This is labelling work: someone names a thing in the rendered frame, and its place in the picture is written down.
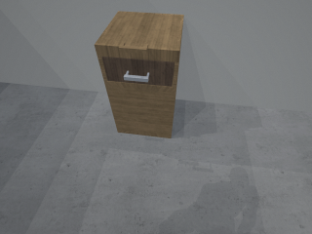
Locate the cabinet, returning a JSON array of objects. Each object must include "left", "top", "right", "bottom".
[{"left": 95, "top": 11, "right": 184, "bottom": 138}]

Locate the drawer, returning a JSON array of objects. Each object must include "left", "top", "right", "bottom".
[{"left": 102, "top": 57, "right": 175, "bottom": 87}]

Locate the handle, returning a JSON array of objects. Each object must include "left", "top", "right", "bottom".
[
  {"left": 119, "top": 45, "right": 148, "bottom": 54},
  {"left": 124, "top": 70, "right": 150, "bottom": 83}
]

